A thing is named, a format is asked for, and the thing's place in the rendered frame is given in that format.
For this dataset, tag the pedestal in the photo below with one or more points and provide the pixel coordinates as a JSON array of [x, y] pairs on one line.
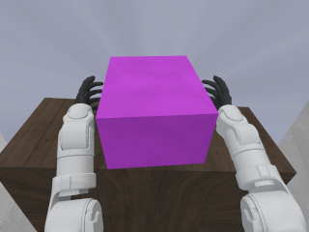
[[196, 197]]

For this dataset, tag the left robot forearm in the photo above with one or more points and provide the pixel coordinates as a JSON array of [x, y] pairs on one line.
[[75, 156]]

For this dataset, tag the left robot hand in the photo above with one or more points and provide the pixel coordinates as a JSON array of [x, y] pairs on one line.
[[84, 93]]

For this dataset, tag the carton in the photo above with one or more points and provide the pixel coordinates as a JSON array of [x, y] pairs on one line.
[[154, 111]]

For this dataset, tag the left robot upper arm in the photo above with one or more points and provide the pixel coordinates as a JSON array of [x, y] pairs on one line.
[[78, 215]]

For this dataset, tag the right robot forearm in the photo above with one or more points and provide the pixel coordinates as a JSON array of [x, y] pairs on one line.
[[255, 173]]

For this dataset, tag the right robot hand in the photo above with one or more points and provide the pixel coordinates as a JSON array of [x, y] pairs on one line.
[[221, 94]]

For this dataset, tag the right robot upper arm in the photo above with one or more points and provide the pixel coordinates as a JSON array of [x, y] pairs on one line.
[[270, 211]]

